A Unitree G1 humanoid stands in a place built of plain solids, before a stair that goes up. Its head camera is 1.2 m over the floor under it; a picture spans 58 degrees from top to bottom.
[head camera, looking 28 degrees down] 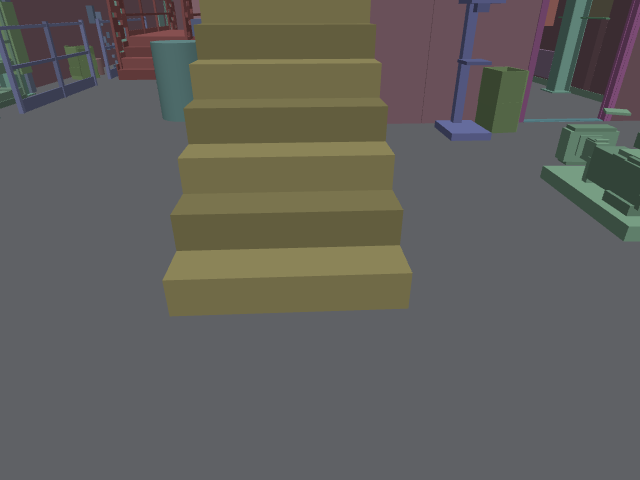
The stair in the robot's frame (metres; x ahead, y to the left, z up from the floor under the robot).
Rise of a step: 0.19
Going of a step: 0.25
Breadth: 1.07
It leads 3 degrees to the left of straight ahead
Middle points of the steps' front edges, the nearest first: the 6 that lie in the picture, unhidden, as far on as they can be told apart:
1.56 0.13 0.19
1.82 0.15 0.38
2.07 0.16 0.56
2.32 0.17 0.75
2.58 0.19 0.94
2.83 0.20 1.12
